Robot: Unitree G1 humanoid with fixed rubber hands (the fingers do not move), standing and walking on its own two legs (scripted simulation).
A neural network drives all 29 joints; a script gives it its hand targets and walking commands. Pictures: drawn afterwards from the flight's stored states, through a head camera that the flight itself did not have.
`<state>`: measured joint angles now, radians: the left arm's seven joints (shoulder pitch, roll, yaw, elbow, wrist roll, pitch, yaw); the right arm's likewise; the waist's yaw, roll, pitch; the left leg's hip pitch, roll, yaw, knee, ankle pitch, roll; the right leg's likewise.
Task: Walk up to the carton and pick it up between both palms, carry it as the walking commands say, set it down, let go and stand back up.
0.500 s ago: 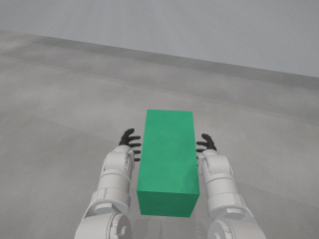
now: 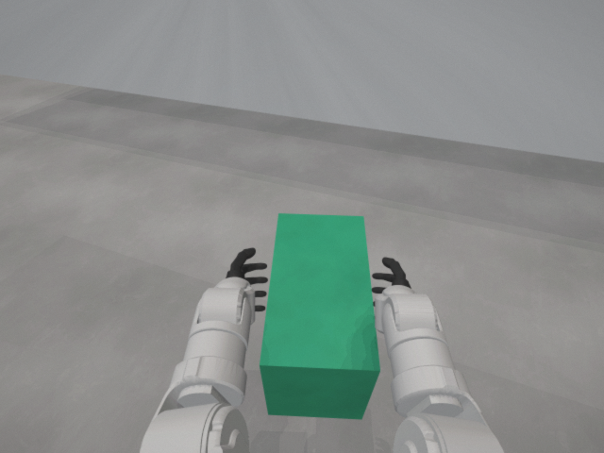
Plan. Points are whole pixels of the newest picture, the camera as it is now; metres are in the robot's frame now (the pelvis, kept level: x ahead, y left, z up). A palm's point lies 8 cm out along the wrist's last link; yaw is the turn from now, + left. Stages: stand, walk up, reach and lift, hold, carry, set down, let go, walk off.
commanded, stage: reach and lift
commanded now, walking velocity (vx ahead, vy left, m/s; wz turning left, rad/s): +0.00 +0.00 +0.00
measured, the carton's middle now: (318, 311) +0.36 -0.01 -0.03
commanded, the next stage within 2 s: hold in 0.08 s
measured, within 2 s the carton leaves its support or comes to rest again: neither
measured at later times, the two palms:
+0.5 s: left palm (235, 299) +0.30 +0.11 +0.07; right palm (401, 306) +0.30 -0.12 +0.06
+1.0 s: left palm (224, 222) +0.40 +0.13 +0.14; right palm (376, 225) +0.41 -0.09 +0.12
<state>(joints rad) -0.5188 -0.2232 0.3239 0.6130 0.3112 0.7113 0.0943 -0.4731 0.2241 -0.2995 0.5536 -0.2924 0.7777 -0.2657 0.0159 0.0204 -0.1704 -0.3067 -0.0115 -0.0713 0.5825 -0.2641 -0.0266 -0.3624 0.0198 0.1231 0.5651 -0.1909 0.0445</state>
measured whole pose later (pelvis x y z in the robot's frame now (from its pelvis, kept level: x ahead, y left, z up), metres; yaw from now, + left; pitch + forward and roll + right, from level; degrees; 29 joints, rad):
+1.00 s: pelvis +0.10 +0.01 +0.01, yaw +4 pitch +4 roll +1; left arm -0.49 -0.23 0.09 0.15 0.20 1.16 0.25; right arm -0.41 0.20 -0.19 0.07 -0.12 1.18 -0.30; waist 0.01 -0.03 -0.25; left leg -0.35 0.01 0.00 0.62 -0.44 -0.01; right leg -0.29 -0.06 -0.11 0.51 -0.30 -0.01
